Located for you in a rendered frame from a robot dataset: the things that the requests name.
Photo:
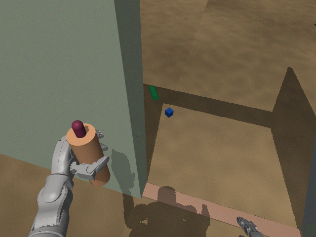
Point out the left robot arm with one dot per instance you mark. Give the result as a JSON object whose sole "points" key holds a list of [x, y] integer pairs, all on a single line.
{"points": [[54, 201]]}

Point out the right robot hand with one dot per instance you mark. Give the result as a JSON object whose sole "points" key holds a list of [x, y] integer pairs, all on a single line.
{"points": [[249, 228]]}

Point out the left robot hand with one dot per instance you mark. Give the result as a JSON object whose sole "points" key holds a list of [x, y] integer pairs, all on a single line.
{"points": [[65, 162]]}

